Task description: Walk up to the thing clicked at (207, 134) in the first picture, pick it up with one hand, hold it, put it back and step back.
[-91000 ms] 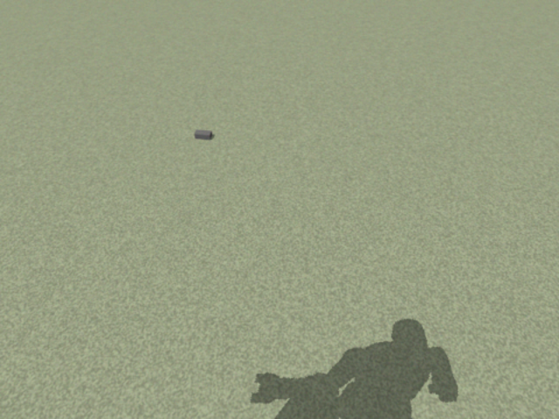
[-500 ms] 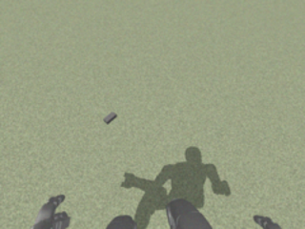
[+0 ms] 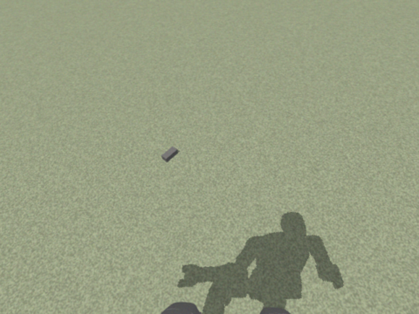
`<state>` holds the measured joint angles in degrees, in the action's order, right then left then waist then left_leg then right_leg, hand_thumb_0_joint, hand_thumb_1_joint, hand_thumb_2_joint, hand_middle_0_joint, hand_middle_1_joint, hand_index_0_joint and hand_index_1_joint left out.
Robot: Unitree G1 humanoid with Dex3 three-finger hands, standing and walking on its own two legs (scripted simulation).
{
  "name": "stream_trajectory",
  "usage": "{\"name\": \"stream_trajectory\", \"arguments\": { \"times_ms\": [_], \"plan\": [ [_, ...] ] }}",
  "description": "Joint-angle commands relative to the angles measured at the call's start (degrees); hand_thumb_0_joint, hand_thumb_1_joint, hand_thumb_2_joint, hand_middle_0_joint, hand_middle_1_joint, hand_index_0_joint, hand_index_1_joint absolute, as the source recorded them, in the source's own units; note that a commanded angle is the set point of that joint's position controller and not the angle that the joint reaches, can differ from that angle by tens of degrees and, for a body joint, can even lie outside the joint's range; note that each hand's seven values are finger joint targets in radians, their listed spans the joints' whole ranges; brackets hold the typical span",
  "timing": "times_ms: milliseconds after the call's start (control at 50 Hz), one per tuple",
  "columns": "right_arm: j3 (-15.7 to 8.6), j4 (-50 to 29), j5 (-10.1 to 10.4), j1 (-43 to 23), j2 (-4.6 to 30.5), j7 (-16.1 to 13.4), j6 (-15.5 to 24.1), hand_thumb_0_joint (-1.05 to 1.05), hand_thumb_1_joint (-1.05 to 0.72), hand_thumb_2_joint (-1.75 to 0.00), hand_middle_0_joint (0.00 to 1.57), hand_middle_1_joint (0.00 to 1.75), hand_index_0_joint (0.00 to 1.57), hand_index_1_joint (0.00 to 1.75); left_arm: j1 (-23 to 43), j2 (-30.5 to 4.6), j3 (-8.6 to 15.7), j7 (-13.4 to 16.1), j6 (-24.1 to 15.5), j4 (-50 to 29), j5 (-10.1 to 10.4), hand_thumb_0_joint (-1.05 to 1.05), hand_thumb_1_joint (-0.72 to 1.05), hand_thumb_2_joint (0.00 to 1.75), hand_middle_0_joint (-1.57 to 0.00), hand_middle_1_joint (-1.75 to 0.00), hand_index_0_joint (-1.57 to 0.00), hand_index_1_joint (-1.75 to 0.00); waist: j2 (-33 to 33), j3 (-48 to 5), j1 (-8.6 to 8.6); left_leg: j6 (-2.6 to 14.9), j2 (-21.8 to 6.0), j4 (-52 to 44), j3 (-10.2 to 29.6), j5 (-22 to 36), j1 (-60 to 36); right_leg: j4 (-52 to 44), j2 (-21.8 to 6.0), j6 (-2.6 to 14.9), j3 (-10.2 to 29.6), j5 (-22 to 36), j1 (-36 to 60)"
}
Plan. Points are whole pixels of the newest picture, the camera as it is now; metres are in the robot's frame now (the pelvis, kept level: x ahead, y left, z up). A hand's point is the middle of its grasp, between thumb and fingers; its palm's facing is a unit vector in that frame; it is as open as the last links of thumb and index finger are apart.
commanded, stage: step back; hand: left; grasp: from above
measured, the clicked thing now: (169, 154) +1.01 +0.33 -0.74
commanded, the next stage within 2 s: stand in 0.92 s
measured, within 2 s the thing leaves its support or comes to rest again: neither
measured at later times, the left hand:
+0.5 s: hand out of the picture +0.08 +0.24 -0.14, palm faces +0.05 -0.93 -0.36, open 7.4 cm
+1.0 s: hand (108, 299) +0.15 +0.25 -0.13, palm faces +0.04 -0.94 -0.34, open 7.4 cm
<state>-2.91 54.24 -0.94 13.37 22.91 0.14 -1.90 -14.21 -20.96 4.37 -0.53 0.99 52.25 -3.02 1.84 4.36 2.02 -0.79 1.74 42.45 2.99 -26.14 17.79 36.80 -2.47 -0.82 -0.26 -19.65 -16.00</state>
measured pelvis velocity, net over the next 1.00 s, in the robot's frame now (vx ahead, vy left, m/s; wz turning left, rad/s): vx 0.05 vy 0.00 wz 0.02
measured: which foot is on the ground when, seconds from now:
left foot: up 0.00-0.00, down 0.02-1.00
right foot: down 0.00-0.04, up 0.06-0.30, down 0.32-1.00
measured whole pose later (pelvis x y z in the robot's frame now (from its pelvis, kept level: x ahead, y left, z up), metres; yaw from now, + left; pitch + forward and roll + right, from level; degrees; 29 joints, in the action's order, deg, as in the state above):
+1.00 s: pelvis +0.05 +0.00 +0.02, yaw +1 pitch -2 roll +0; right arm -0.8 61.4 -0.3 1.7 18.9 0.2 0.9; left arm -3.1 -20.4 1.2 0.0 -0.5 61.4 -0.1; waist -0.2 4.1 1.1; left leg 0.4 0.0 27.0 -0.2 -13.7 11.2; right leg 25.5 -2.7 -2.0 -1.8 -16.0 -7.3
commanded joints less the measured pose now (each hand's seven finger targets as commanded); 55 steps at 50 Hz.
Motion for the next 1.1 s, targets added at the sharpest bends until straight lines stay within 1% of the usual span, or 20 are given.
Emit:
{"name": "stream_trajectory", "arguments": {
  "times_ms": [0, 20, 40, 60, 120, 220, 280, 300, 340, 360, 380, 440, 500, 560, 580, 620, 660, 720, 800, 1080],
  "plan": [
    [-3.5, -2.5, -1.2, 1.0, 9.1, -1.2, 4.8, 0.0, -0.9, -0.9, 0.2, 0.3, 0.2, 0.3, 2.3, -11.4, 2.2, 0.4, -0.5, -5.4, 0.7, 0.0, 0.9, 0.9, -0.2, -0.3, -0.2, -0.3, -6.3, -7.7, -1.01, 1.17, -1.8, -25.8, 3.0, 10.1, -14.9, 2.7, -6.5, 6.42, 7.8, 5.5, 0.1],
    [-4.2, -2.9, -2.0, 0.4, 11.9, -1.5, 5.3, 0.0, -0.9, -0.9, 0.2, 0.3, 0.2, 0.3, 0.4, -7.4, 1.2, 0.3, -0.4, -5.2, 1.4, 0.0, 0.9, 0.9, -0.2, -0.3, -0.2, -0.3, 3.9, -8.0, -0.03, 4.38, -12.2, -28.5, 19.2, 5.8, -19.6, 11.3, -0.7, 3.57, 3.7, -4.4, -10.1],
    [-4.8, -4.1, -2.0, -1.9, 17.4, -1.4, 5.4, 0.0, -0.9, -0.9, 0.2, 0.3, 0.2, 0.3, 2.0, -9.0, 1.5, 0.5, -0.2, -4.9, 1.8, 0.0, 0.9, 0.9, -0.2, -0.3, -0.2, -0.3, 5.6, -4.4, -0.5, 10.87, -20.7, -29.7, 30.7, -9.3, -14.9, 13.3, 1.2, 2.22, 0.7, -10.9, -18.5],
    [-5.6, -3.4, -1.2, -1.8, 20.4, -1.0, 5.2, 0.0, -0.9, -0.9, 0.2, 0.3, 0.2, 0.3, 6.7, -14.3, 2.6, 0.8, -0.5, -4.5, 1.2, 0.0, 0.9, 0.9, -0.2, -0.3, -0.2, -0.3, 6.0, 0.4, -3.3, 15.61, -23.7, -32.1, 33.8, -18.5, -2.8, 15.6, -2.3, 2.35, 5.4, -13.0, -13.6],
    [-3.4, -4.0, -1.7, -4.9, 12.3, -0.9, 5.8, 0.0, -0.9, -0.9, 0.2, 0.3, 0.2, 0.3, 4.7, -12.7, 2.7, -0.4, -1.1, -2.9, 1.8, 0.0, 0.9, 0.9, -0.2, -0.3, -0.2, -0.3, 4.7, 2.5, -0.84, 9.58, -14.2, -29.5, 17.4, -7.1, -4.7, 11.7, -1.8, 2.71, 5.6, -5.3, -11.8],
    [-4.0, -3.3, -1.5, -3.2, 13.4, -0.4, 5.0, 0.0, -0.9, -0.9, 0.2, 0.3, 0.2, 0.3, 5.1, -11.4, 2.8, -1.0, -1.6, -1.4, 1.3, 0.0, 0.9, 0.9, -0.2, -0.3, -0.2, -0.3, 8.7, 0.7, -2.7, 9.41, -12.9, -27.8, 13.0, -6.9, 0.4, 1.7, 1.1, 1.56, -0.4, -4.6, -1.7],
    [-3.0, -4.1, -0.8, -6.4, 10.8, -0.2, 3.8, 0.0, -0.9, -0.9, 0.2, 0.3, 0.2, 0.3, 1.7, -10.5, 2.9, -0.3, -2.5, 1.3, 0.9, 0.0, 0.9, 0.9, -0.2, -0.3, -0.2, -0.3, 5.2, -1.9, 0.49, 6.4, -9.2, -19.5, 6.6, -6.2, 6.9, -10.9, 3.8, 2.13, -3.2, 2.9, 11.1],
    [-2.2, -4.2, -0.3, -5.5, 8.5, -0.3, 3.6, 0.0, -0.9, -0.9, 0.2, 0.3, 0.2, 0.3, 0.2, -11.2, 3.2, 0.1, -2.8, 1.9, 0.8, 0.0, 0.9, 0.9, -0.2, -0.3, -0.2, -0.3, 1.6, -3.9, 1.62, 4.51, -7.4, -13.6, 4.1, -3.1, 8.9, -13.2, 2.2, 2.85, 0.0, 3.6, 16.2],
    [-1.0, -5.1, -0.2, -4.8, 5.1, -0.9, 3.6, 0.0, -0.9, -0.9, 0.2, 0.3, 0.2, 0.3, -0.1, -17.9, 4.6, 0.8, -3.6, 1.1, 0.1, 0.0, 0.9, 0.9, -0.2, -0.3, -0.2, -0.3, -13.0, -4.2, 2.57, 1.18, 1.8, 5.0, 0.5, -6.5, 18.5, -24.6, -16.3, 10.21, 28.6, -15.0, 16.1],
    [-2.2, -3.5, -0.6, -3.5, 9.3, -1.4, 3.6, 0.0, -0.9, -0.9, 0.2, 0.3, 0.2, 0.3, 4.4, -19.3, 4.7, 0.7, -3.6, -0.4, 0.2, 0.0, 0.9, 0.9, -0.2, -0.3, -0.2, -0.3, -9.5, -0.7, 1.31, 0.66, -1.6, 9.3, 3.3, -7.4, 12.0, -25.1, -21.2, 14.48, 32.0, -19.9, 4.4],
    [-2.7, -2.3, -0.3, -1.0, 10.9, -1.1, 3.9, 0.0, -0.9, -0.9, 0.2, 0.3, 0.2, 0.3, 8.2, -18.1, 4.3, 0.7, -3.5, -1.5, 0.5, 0.0, 0.9, 0.9, -0.2, -0.3, -0.2, -0.3, -9.0, 0.8, -0.97, 1.03, -3.7, 9.1, 2.9, -6.2, 9.6, -24.0, -20.6, 15.68, 29.2, -16.5, 1.7],
    [-1.8, -0.7, -0.1, -1.1, 8.0, -0.7, 4.3, 0.0, -0.9, -0.9, 0.2, 0.3, 0.2, 0.3, 7.5, -13.7, 2.8, 0.9, -4.3, -0.4, 1.1, 0.0, 0.9, 0.9, -0.2, -0.3, -0.2, -0.3, -8.5, -2.1, -0.81, 1.22, -2.9, 3.3, 2.6, -1.3, 6.4, -18.6, -13.0, 10.87, 14.4, 7.7, 5.5],
    [-1.7, 0.4, -0.2, 0.2, 7.4, -0.6, 4.5, 0.0, -0.9, -0.9, 0.2, 0.3, 0.2, 0.3, 10.3, -14.6, 2.3, 0.7, -4.0, -0.8, 1.3, 0.0, 0.9, 0.9, -0.2, -0.3, -0.2, -0.3, -10.7, -3.3, -2.08, 0.76, -2.6, -7.1, -2.8, 4.0, -1.8, -14.7, -12.1, 10.12, 9.5, 16.3, 1.7],
    [-2.2, 1.8, -0.7, 0.5, 7.3, -1.1, 4.8, 0.0, -0.9, -0.9, 0.2, 0.3, 0.2, 0.3, 10.2, -12.1, 1.1, 0.8, -2.9, -0.6, 2.3, 0.0, 0.9, 0.9, -0.2, -0.3, -0.2, -0.3, -8.5, -5.6, -3.07, 1.53, -2.4, -17.7, -1.9, 22.0, -10.1, -6.2, -7.2, 5.56, 3.6, 24.9, 0.8],
    [-2.5, 1.8, -0.9, 0.4, 9.2, -1.4, 4.9, 0.0, -0.9, -0.9, 0.2, 0.3, 0.2, 0.3, 9.9, -10.7, 0.6, 0.8, -2.7, -1.0, 2.6, 0.0, 0.9, 0.9, -0.2, -0.3, -0.2, -0.3, -4.3, -8.0, -2.83, 2.97, -7.2, -17.5, 3.2, 31.1, -11.9, -3.0, -5.2, 3.63, 2.1, 22.9, 0.6],
    [-2.6, 0.5, -0.2, -6.2, 13.6, -1.5, 4.9, 0.0, -0.9, -0.9, 0.2, 0.3, 0.2, 0.3, 8.0, -10.7, 0.6, 0.9, -1.8, 0.9, 3.4, 0.0, 0.9, 0.9, -0.2, -0.3, -0.2, -0.3, 1.6, -8.7, -0.1, 9.99, -15.9, -18.9, 12.4, 27.1, -4.8, -2.3, 0.1, 1.56, -0.1, 2.2, 4.5],
    [-2.0, 0.9, -0.2, -9.4, 12.1, -1.1, 4.4, 0.0, -0.9, -0.9, 0.2, 0.3, 0.2, 0.3, 8.5, -10.9, 0.3, 1.2, -2.2, 2.3, 2.6, 0.0, 0.9, 0.9, -0.2, -0.3, -0.2, -0.3, 2.5, -6.5, 0.27, 7.57, -13.9, -18.7, 9.4, 26.2, -0.8, -8.4, -1.3, 2.19, 0.9, 3.5, 9.1],
    [-1.2, 1.9, 0.1, -8.5, 9.8, -1.5, 4.5, 0.0, -0.9, -0.9, 0.2, 0.3, 0.2, 0.3, 8.7, -12.5, 0.5, 1.2, -2.9, 2.9, 2.8, 0.0, 0.9, 0.9, -0.2, -0.3, -0.2, -0.3, 2.6, -9.1, -0.92, 3.15, -8.6, -15.4, 3.0, 34.8, -5.2, -8.6, -4.1, 3.01, 2.4, 19.6, 10.3],
    [-1.3, 3.5, 0.4, -9.6, 9.5, -1.5, 4.2, 0.0, -0.9, -0.9, 0.2, 0.3, 0.2, 0.3, 9.9, -11.7, 0.2, 1.6, -2.6, 4.0, 2.8, 0.0, 0.9, 0.9, -0.2, -0.3, -0.2, -0.3, 2.1, -12.2, -1.19, 3.6, -9.3, -15.0, 2.4, 43.2, -10.7, -9.0, -4.0, 2.7, 0.9, 22.3, 10.1],
    [0.0, 5.5, 0.5, -13.7, 8.3, -0.4, 4.1, 0.0, -0.9, -0.9, 0.2, 0.3, 0.2, 0.3, 13.2, -11.1, -1.7, 0.9, -3.0, 8.3, 2.6, 0.0, 0.9, 0.9, -0.2, -0.3, -0.2, -0.3, -2.4, -6.3, -1.91, 1.87, -9.1, -24.1, 2.8, 29.2, -12.5, -19.3, -5.2, 1.44, 3.0, 17.3, 10.6]
  ]
}}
